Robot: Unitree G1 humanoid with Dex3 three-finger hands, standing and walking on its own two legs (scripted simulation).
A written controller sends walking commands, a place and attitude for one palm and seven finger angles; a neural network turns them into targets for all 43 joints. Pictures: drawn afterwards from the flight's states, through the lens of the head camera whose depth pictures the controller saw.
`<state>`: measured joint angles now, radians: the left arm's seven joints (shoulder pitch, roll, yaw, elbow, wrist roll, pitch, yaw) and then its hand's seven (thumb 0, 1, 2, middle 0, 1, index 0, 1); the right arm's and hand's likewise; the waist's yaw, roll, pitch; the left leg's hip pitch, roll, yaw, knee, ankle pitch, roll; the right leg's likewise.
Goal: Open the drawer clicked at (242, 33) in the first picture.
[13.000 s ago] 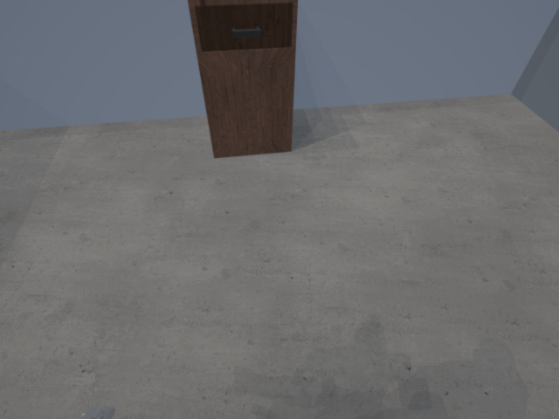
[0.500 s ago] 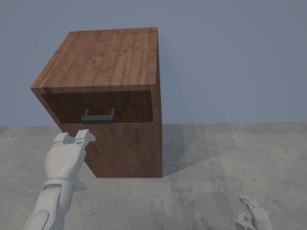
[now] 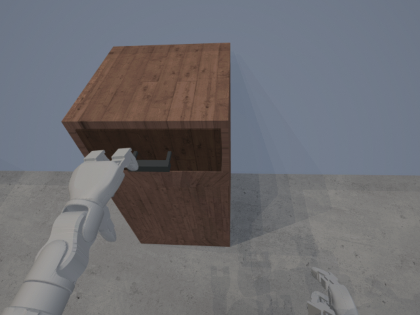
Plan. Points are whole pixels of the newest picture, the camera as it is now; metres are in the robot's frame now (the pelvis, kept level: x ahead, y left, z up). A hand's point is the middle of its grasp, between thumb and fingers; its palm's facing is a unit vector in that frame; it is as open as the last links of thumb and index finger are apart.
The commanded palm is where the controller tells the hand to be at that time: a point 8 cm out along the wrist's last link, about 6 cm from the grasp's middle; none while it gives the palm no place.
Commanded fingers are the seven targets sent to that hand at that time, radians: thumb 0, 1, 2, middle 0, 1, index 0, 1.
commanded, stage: raise the hand with hooked fingers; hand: left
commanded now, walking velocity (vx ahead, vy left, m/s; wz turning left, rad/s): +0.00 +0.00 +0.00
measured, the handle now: (150, 160) +0.52 +0.25 -0.07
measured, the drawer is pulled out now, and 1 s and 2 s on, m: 0.00 0.00 0.00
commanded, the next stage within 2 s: move the hooked fingers above the handle in 0.24 s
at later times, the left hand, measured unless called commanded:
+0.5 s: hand (120, 195) +0.31 +0.23 +0.06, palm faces -0.02 -0.08 -1.00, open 13.9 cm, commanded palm +0.30 +0.24 +0.12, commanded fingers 0.00 -0.50 0.30 -0.30 -1.20 -0.30 -1.20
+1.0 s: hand (129, 178) +0.37 +0.23 +0.03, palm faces -0.04 -0.05 -1.00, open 13.9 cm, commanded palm +0.35 +0.25 +0.09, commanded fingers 0.00 -0.50 0.30 -0.30 -1.20 -0.30 -1.20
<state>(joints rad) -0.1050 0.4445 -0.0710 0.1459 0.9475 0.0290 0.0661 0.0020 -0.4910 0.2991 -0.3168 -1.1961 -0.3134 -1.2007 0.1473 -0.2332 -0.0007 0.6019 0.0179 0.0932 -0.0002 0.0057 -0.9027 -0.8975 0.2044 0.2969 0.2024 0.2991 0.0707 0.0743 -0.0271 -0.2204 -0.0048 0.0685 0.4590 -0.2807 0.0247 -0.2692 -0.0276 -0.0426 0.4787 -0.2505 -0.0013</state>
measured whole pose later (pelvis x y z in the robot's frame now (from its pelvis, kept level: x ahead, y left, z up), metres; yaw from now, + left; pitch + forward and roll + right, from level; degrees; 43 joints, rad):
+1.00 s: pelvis +0.00 -0.01 -0.01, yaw -1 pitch +9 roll +0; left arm -0.33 0.47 -0.01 0.53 1.00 -0.10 0.19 0.00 -0.49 0.30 -0.32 -1.20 -0.32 -1.20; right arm 0.24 -0.26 -0.06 0.65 0.03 0.09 -0.02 0.00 -0.90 -0.90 0.20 0.30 0.20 0.30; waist 0.01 0.05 -0.08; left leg -0.40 0.02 0.07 0.57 -0.33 0.01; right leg -0.45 -0.01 -0.04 0.59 -0.30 -0.02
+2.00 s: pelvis +0.00 +0.01 -0.04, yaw -2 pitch +21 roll -2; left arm -0.76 0.58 0.05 1.07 1.10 -0.16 0.30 0.00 -0.49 0.30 -0.32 -1.20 -0.31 -1.20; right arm 0.37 -0.27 -0.06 0.70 -0.02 0.13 -0.01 0.00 -0.90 -0.90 0.20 0.30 0.20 0.30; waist -0.13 0.04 -0.14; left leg -0.76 0.03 0.07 0.80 -0.41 0.04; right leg -0.78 -0.01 -0.03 0.74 -0.32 0.01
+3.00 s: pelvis +0.00 +0.01 -0.04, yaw -1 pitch +22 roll -2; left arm -0.70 0.58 0.06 1.05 1.11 -0.20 0.33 0.00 -0.49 0.30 -0.32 -1.20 -0.31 -1.20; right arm 0.36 -0.27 -0.06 0.70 -0.02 0.14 0.00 0.00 -0.90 -0.90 0.21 0.30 0.20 0.30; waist -0.11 0.04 -0.15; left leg -0.79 0.04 0.06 0.83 -0.43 0.04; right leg -0.81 0.00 -0.04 0.77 -0.35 0.00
